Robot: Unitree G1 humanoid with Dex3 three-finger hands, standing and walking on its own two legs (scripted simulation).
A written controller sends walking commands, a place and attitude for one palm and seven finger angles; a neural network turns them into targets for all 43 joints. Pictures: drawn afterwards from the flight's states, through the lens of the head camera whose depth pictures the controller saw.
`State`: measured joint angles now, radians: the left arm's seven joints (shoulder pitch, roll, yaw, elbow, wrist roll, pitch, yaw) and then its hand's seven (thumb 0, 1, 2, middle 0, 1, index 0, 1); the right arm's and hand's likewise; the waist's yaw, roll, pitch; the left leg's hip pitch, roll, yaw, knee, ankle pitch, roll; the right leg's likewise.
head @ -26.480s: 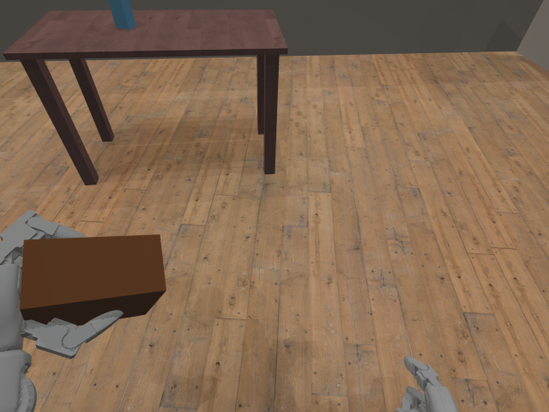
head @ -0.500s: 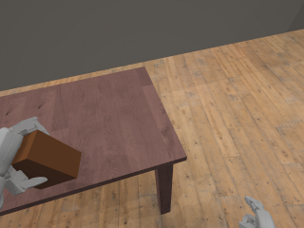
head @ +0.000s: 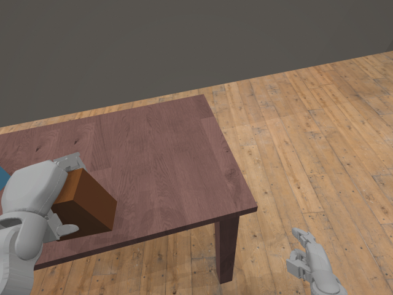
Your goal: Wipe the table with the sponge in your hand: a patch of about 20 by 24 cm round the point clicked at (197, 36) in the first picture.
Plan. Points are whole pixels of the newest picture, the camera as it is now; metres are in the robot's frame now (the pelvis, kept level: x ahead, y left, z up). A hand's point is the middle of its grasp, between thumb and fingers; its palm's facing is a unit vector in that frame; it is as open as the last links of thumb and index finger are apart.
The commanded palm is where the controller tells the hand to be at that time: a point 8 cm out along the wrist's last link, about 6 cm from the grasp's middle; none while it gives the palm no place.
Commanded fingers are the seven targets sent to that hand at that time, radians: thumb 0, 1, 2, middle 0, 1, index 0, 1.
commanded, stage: turn the palm down, sponge in hand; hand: left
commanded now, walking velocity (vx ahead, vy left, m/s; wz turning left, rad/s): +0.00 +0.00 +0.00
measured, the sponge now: (76, 212) +0.22 +0.27 +0.09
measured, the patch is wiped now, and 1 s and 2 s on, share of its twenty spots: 0.00 0.00 0.00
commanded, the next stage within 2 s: move the sponge above the wiping area in 0.72 s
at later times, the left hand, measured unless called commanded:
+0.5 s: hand (54, 197) +0.22 +0.29 +0.13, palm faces +0.07 -0.06 -1.00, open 10.5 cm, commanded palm +0.19 +0.28 +0.19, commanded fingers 0.00 0.10 1.30 -1.20 -1.60 -1.20 -1.60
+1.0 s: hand (60, 198) +0.23 +0.29 +0.12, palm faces +0.03 -0.06 -1.00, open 10.5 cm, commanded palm +0.19 +0.28 +0.19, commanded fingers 0.00 0.10 1.30 -1.20 -1.60 -1.20 -1.60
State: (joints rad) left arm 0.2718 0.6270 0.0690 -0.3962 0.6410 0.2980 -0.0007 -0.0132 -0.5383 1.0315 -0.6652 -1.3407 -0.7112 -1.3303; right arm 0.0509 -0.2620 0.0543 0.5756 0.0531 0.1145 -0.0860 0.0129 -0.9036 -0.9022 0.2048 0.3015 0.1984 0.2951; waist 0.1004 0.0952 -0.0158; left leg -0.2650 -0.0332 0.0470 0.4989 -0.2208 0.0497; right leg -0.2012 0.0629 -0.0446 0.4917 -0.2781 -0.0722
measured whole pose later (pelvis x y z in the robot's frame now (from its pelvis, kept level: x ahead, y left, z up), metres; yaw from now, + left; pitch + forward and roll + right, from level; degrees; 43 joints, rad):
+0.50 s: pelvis +0.00 +0.00 +0.01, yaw +0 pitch -3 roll +0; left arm 0.17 0.58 -0.01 -0.29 0.82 0.38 -0.03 -0.01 -0.54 1.03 -0.67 -1.34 -0.71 -1.33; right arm -0.01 -0.27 0.06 0.64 0.05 0.12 -0.04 0.01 -0.90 -0.90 0.20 0.30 0.20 0.30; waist 0.12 0.12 0.02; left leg -0.18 -0.04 0.05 0.40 -0.17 0.06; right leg -0.12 0.06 -0.03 0.41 -0.23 -0.07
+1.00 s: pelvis +0.00 -0.01 +0.01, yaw -1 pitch -3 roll +1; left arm 0.20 0.60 0.01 -0.27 0.81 0.39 -0.05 -0.01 -0.54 1.03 -0.67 -1.33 -0.71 -1.32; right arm 0.00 -0.29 0.05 0.63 0.05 0.12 -0.04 0.01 -0.90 -0.90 0.20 0.30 0.20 0.29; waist 0.11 0.11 0.01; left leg -0.17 -0.03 0.06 0.41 -0.19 0.04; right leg -0.12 0.07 -0.02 0.42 -0.25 -0.08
